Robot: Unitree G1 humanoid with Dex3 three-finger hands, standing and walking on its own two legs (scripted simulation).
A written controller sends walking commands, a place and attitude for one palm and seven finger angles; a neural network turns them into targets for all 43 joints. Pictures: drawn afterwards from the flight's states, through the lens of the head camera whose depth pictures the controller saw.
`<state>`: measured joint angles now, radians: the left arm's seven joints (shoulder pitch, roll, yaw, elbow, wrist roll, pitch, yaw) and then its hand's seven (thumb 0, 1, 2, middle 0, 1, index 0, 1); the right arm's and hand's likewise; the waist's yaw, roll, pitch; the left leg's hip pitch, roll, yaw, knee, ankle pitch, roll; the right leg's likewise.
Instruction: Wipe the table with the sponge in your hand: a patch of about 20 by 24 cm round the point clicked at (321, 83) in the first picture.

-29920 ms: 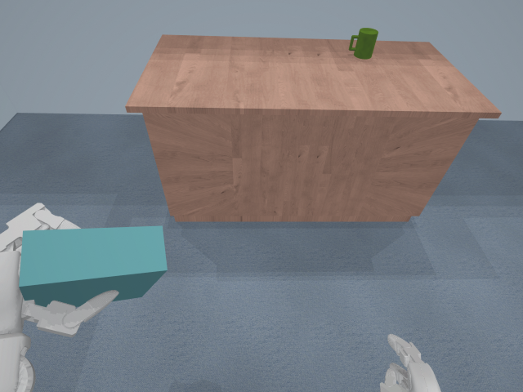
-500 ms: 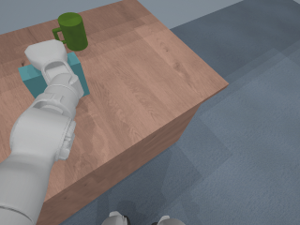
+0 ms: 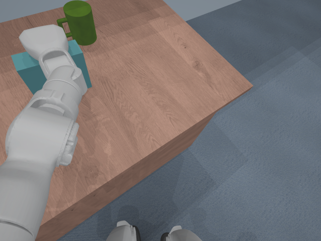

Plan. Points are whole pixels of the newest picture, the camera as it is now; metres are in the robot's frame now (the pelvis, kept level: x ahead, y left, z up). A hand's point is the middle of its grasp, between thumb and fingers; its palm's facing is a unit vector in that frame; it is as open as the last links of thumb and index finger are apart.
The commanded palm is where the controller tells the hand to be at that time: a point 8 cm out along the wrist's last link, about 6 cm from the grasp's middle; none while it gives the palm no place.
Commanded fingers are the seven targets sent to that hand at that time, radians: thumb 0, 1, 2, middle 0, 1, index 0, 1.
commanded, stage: wipe back along the third lane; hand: left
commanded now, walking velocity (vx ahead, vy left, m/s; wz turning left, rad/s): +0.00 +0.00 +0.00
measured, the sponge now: (60, 79) +0.53 +0.22 +0.01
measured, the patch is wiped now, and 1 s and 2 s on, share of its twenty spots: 1.00 1.00 1.00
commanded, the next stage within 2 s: slide back across to the middle lane in 1.52 s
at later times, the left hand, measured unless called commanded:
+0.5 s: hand (62, 76) +0.49 +0.19 +0.07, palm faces -0.05 +0.01 -1.00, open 9.5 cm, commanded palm +0.46 +0.15 +0.09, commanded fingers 0.00 0.10 1.30 -1.20 -1.60 -1.20 -1.60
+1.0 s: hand (74, 92) +0.45 +0.16 +0.07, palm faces -0.07 +0.00 -1.00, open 9.5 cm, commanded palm +0.41 +0.13 +0.09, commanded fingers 0.00 0.10 1.30 -1.20 -1.60 -1.20 -1.60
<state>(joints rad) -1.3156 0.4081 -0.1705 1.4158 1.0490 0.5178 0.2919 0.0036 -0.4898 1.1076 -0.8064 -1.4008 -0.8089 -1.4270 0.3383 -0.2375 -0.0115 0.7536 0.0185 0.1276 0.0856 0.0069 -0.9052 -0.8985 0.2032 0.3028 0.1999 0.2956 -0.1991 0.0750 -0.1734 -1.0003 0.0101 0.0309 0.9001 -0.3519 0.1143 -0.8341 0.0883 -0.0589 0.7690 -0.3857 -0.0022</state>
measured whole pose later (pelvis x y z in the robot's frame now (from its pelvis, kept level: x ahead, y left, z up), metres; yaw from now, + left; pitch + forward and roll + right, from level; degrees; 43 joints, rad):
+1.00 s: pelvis +0.02 -0.04 +0.03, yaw +3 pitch +14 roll -2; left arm -0.88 0.17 -0.29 1.16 0.92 0.53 0.38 -0.01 -0.44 1.10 -0.74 -1.46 -0.74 -1.49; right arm 0.18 -0.24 -0.02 0.77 0.06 0.21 0.07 0.01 -0.91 -0.90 0.20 0.30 0.20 0.30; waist -0.05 0.05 -0.18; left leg -0.62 -0.01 0.03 0.67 -0.30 0.06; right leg -0.48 0.08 -0.05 0.59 -0.36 -0.05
